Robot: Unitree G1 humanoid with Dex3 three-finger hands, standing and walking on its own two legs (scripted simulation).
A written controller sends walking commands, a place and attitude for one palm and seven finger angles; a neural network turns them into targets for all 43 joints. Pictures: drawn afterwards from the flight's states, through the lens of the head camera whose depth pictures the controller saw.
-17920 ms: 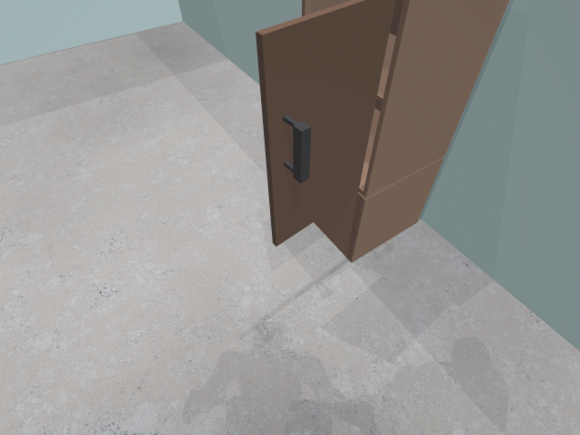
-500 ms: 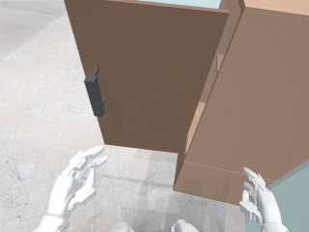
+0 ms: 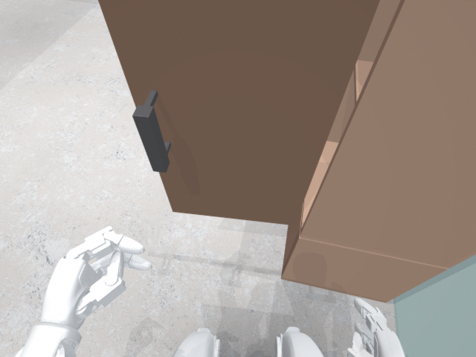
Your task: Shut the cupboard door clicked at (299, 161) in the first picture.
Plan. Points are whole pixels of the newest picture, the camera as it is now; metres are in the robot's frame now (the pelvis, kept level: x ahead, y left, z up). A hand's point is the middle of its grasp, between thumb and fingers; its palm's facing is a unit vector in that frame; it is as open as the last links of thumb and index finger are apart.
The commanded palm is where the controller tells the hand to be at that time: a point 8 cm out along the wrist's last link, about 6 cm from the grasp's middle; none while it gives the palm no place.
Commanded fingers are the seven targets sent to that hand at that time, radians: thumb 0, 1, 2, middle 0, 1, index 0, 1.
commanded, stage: raise the hand and make a fist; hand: left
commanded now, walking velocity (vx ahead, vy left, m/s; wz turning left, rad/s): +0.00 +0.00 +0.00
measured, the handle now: (157, 132) +0.47 +0.18 +0.10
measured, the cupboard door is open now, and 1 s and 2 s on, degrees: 96 96 96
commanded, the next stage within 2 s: bring the fist close to the handle in 1.04 s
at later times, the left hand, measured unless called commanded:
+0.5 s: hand (106, 268) +0.23 +0.19 +0.09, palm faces -0.06 -1.00 -0.05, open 3.1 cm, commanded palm +0.21 +0.25 +0.09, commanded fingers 0.00 0.90 0.90 -1.30 -1.50 -1.30 -1.50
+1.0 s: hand (112, 263) +0.23 +0.18 +0.10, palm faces -0.07 -1.00 -0.05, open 3.1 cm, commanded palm +0.21 +0.24 +0.10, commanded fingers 0.00 0.90 0.90 -1.30 -1.50 -1.30 -1.50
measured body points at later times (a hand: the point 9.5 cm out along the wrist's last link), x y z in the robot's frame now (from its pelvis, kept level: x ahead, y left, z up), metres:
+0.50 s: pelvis +0.02 +0.01 +0.02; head +0.06 +0.02 +0.46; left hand +0.22 +0.25 +0.09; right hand +0.22 -0.20 -0.04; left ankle +0.01 +0.11 -0.65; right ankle +0.04 -0.13 -0.65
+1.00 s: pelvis +0.01 +0.00 +0.02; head +0.05 +0.00 +0.47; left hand +0.23 +0.24 +0.10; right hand +0.18 -0.24 -0.04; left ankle +0.01 +0.11 -0.65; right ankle +0.04 -0.13 -0.65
